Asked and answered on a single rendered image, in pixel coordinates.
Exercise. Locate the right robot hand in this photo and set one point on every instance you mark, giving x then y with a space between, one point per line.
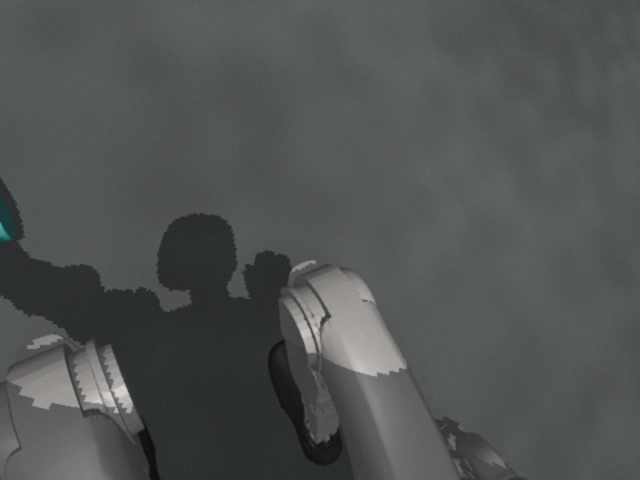
472 454

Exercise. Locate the can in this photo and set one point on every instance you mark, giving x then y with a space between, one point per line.
6 227

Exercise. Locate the left robot foot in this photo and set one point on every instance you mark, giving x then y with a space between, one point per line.
149 451

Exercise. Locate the right robot foot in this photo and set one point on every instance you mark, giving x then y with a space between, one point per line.
290 400

